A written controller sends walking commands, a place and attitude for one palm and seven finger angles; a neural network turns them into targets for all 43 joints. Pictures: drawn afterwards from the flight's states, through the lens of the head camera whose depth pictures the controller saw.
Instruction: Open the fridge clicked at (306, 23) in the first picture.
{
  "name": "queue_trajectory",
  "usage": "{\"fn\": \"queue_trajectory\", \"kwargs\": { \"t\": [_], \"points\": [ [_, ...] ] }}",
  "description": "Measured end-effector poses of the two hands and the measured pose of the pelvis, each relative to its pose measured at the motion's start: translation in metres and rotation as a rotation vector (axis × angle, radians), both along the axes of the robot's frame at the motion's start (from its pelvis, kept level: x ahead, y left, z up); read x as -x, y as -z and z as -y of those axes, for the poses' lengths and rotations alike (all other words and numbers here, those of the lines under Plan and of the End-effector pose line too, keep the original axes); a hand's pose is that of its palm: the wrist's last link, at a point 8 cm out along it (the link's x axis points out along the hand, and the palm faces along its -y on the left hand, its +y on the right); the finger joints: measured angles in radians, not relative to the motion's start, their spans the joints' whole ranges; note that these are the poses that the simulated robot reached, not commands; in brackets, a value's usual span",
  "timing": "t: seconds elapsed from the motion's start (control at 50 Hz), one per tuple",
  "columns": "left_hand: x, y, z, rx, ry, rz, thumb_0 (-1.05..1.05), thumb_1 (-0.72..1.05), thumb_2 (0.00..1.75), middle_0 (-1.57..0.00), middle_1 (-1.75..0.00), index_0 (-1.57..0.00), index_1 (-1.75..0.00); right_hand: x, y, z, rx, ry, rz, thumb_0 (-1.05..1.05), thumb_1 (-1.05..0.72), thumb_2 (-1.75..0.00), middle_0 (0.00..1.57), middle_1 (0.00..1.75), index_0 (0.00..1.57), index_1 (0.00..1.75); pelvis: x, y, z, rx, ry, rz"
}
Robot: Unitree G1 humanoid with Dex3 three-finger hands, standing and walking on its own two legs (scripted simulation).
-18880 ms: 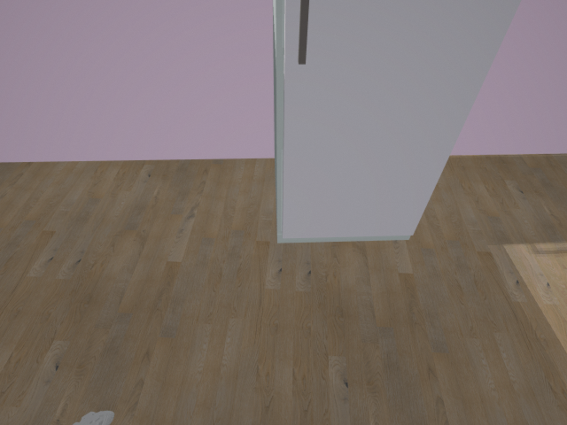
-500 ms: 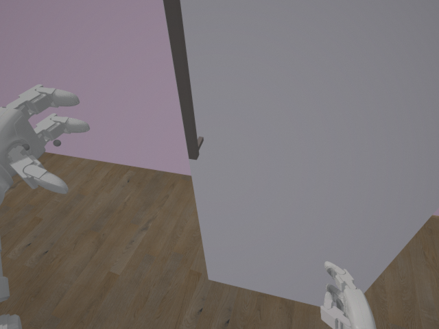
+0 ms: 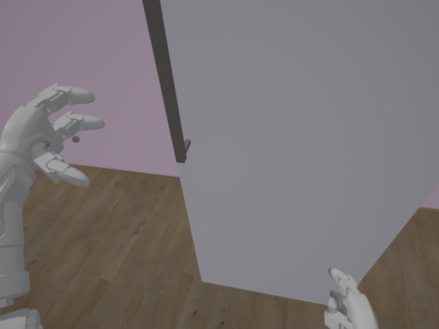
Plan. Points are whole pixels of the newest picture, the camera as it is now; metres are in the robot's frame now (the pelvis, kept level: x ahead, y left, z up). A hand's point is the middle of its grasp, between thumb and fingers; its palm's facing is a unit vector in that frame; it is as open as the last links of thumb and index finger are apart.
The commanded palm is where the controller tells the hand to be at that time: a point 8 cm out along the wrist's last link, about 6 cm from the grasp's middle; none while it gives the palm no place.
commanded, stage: move the hooked fingers beside the handle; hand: left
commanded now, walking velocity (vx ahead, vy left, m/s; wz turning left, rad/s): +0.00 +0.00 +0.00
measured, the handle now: (172, 84) +0.44 +0.12 +0.26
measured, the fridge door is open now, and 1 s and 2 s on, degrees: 0 0 0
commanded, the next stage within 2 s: feel for the door with the fingertips in 1.78 s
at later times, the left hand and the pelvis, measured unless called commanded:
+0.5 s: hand (108, 127) +0.35 +0.21 +0.24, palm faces -0.06 -1.00 -0.07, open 14.0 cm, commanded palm +0.32 +0.26 +0.24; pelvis -0.01 +0.00 +0.00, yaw +0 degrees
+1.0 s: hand (132, 113) +0.39 +0.19 +0.23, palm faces -0.07 -1.00 -0.04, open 14.0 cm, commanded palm +0.36 +0.24 +0.23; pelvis +0.00 +0.00 +0.00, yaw -1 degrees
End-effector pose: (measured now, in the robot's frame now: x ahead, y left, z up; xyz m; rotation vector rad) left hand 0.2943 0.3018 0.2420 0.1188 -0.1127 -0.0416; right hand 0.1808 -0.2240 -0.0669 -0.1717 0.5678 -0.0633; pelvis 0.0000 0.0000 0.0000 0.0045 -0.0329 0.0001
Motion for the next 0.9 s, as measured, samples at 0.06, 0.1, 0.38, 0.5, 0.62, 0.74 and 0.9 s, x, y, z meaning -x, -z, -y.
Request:
{"fn": "queue_trajectory", "kwargs": {
  "t": [0.06,0.1,0.38,0.5,0.62,0.74,0.9],
  "points": [
    [-0.001,0.001,0.001,0.002,-0.012,-0.007,-0.01,-0.5,0.3,-0.3,-1.2,-0.31,-1.2,-0.001,0.0,0.0,0.0,0.001,0.0,0.02,-0.91,-0.9,0.21,0.3,0.2,0.3,0.0,0.0,0.001,0.0,-0.002,0.002],
    [-0.003,0.001,0.004,0.003,-0.012,-0.008,-0.01,-0.5,0.3,-0.3,-1.2,-0.31,-1.2,-0.002,0.0,0.0,0.001,0.0,0.0,0.02,-0.91,-0.9,0.21,0.3,0.2,0.3,0.001,0.0,0.001,0.0,-0.005,0.004],
    [-0.02,0.002,0.027,0.027,0.004,-0.027,-0.01,-0.51,0.3,-0.3,-1.2,-0.31,-1.2,0.001,0.0,0.001,-0.001,0.006,-0.003,0.02,-0.91,-0.9,0.21,0.3,0.2,0.3,0.008,0.001,0.004,-0.002,-0.008,0.01],
    [-0.033,0.002,0.037,0.046,0.02,-0.024,-0.01,-0.5,0.3,-0.3,-1.2,-0.31,-1.2,0.012,0.004,0.005,0.008,0.027,-0.033,0.02,-0.91,-0.9,0.21,0.3,0.2,0.3,0.01,0.001,0.004,-0.002,-0.005,0.007],
    [-0.045,0.004,0.042,0.049,0.015,-0.035,-0.01,-0.5,0.3,-0.3,-1.2,-0.31,-1.2,0.027,0.009,0.013,0.013,0.06,-0.067,0.02,-0.91,-0.9,0.21,0.3,0.2,0.3,0.01,0.0,0.004,-0.003,0.002,0.001],
    [-0.055,0.008,0.041,0.059,0.012,-0.048,-0.01,-0.5,0.3,-0.3,-1.2,-0.31,-1.2,0.039,0.014,0.02,0.025,0.089,-0.105,0.02,-0.91,-0.9,0.21,0.3,0.2,0.3,0.009,0.0,0.004,-0.001,0.005,-0.003],
    [-0.073,0.01,0.053,0.065,0.03,-0.053,-0.01,-0.5,0.3,-0.3,-1.2,-0.3,-1.2,0.05,0.019,0.024,0.04,0.112,-0.142,0.02,-0.91,-0.9,0.21,0.3,0.2,0.3,0.008,0.0,0.001,0.0,0.005,-0.014]
  ]
}}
